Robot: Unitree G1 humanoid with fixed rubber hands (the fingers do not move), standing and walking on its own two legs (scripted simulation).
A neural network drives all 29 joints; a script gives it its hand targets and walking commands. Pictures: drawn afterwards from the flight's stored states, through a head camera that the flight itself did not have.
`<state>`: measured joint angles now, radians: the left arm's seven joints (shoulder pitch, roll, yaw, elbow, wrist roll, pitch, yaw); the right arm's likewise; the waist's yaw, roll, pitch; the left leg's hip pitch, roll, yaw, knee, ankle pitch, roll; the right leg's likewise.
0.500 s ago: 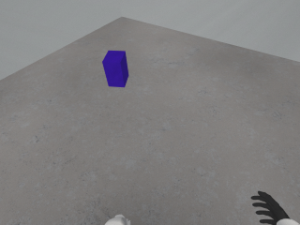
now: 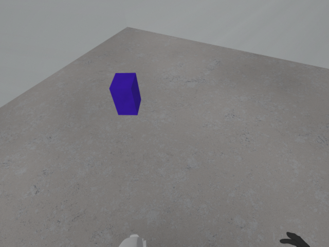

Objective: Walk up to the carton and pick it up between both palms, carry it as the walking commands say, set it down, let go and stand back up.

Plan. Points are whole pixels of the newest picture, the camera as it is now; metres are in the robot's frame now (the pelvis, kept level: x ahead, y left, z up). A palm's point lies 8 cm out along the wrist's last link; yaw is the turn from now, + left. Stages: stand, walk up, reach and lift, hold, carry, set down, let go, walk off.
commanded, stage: walk up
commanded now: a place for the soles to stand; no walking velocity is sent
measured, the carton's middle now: (126, 94) +1.37 +0.35 -0.60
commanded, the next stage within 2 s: none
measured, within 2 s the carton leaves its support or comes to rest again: neither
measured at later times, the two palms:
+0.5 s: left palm (15, 196) +0.30 +0.44 -0.07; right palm (251, 198) +0.28 -0.24 -0.12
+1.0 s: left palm (13, 145) +0.50 +0.56 -0.09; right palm (203, 154) +0.44 -0.13 -0.13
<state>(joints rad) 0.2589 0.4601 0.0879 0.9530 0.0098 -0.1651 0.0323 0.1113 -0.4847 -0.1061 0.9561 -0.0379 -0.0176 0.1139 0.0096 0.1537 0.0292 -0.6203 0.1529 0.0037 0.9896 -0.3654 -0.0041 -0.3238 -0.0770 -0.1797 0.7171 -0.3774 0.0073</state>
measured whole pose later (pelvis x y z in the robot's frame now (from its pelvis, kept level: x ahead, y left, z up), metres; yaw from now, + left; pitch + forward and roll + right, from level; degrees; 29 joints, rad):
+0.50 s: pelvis +0.21 +0.10 -0.01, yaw -2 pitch -1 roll -3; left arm 0.26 0.42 0.08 0.95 0.01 -0.16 0.06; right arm 0.15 -0.49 -0.11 0.94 -0.03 0.00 0.08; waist -0.03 0.14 0.04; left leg -0.56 0.08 0.01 1.20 -0.45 0.01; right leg -0.40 -0.04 -0.15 0.81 -0.39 -0.02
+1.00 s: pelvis +0.39 +0.23 -0.03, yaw -5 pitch -2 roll -1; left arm 0.27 0.44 0.07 0.95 0.01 -0.16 0.06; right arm 0.17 -0.49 -0.11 0.90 -0.04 0.02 0.07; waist -0.06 0.09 0.04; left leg -0.49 0.08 0.11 1.10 -0.52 0.04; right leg -0.49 -0.04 -0.13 0.94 -0.41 -0.04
